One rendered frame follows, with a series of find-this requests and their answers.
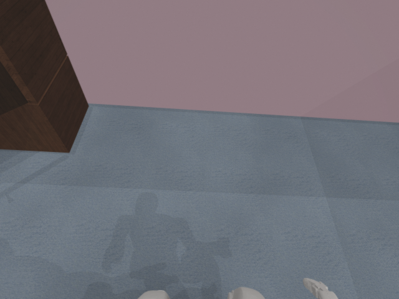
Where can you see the right robot hand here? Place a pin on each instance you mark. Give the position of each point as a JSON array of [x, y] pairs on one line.
[[318, 289]]

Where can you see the cupboard door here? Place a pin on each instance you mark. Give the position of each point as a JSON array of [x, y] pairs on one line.
[[10, 95]]

